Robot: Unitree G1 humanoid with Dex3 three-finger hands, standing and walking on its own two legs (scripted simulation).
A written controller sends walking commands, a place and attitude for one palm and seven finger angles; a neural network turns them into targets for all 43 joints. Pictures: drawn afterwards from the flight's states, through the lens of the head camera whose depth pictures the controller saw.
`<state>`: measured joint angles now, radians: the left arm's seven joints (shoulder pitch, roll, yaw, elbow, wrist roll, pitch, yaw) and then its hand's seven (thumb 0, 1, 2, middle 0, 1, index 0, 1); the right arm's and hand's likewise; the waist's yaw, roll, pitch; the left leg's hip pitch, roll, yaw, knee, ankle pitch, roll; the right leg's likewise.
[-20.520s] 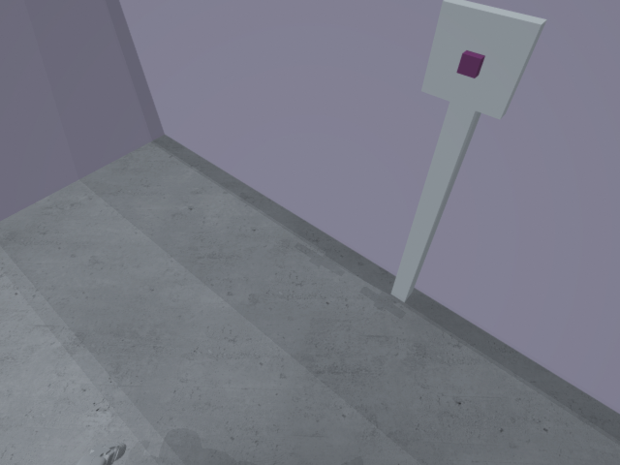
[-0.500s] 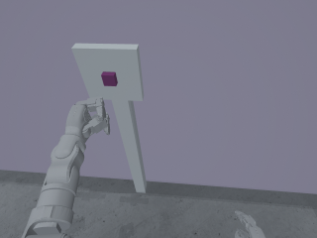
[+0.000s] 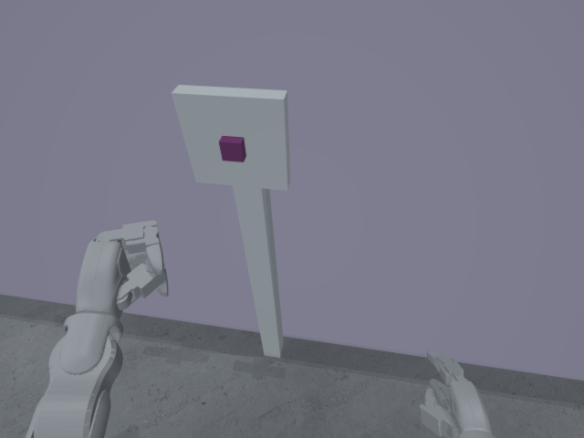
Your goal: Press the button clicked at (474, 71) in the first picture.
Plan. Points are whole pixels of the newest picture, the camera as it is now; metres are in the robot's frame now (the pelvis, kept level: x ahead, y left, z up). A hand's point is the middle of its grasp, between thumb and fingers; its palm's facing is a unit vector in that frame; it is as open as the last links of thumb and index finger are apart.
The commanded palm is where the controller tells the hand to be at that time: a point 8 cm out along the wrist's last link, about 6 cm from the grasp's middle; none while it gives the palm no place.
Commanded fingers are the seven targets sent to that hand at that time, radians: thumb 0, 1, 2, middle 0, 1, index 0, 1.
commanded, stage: draw the hand back to the body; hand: left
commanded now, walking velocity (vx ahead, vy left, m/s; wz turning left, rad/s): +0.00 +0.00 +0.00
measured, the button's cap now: (233, 147) +0.53 +0.16 +0.14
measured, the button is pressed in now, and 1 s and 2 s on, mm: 0 0 0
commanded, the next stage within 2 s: step back with the hand held close in 0.80 s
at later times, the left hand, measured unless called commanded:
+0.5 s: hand (86, 305) +0.20 +0.24 +0.15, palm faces +0.38 -0.84 -0.38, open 3.1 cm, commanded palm +0.15 +0.29 +0.17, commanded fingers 0.00 0.90 0.90 -1.30 -1.50 -1.30 -1.50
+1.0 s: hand (68, 309) +0.19 +0.25 +0.16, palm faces +0.41 -0.82 -0.39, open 3.1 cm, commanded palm +0.14 +0.29 +0.17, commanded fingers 0.00 0.90 0.90 -1.30 -1.50 -1.30 -1.50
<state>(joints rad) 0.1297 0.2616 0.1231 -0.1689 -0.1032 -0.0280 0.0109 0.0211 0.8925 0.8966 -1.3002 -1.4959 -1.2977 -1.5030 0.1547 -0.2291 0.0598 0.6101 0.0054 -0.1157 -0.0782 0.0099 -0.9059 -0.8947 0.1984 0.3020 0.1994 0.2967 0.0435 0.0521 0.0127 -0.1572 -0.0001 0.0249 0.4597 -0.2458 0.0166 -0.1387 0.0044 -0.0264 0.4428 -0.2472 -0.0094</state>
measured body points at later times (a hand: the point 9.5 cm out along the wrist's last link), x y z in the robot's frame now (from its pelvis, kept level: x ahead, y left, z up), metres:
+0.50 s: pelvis +0.02 +0.01 +0.00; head +0.00 -0.02 +0.45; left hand +0.18 +0.29 +0.18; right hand +0.21 -0.21 -0.08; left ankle +0.01 +0.11 -0.74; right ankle +0.00 -0.11 -0.74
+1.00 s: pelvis +0.01 +0.01 +0.00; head -0.01 -0.01 +0.45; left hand +0.17 +0.29 +0.19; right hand +0.20 -0.20 -0.08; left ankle +0.01 +0.11 -0.74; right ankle +0.00 -0.11 -0.74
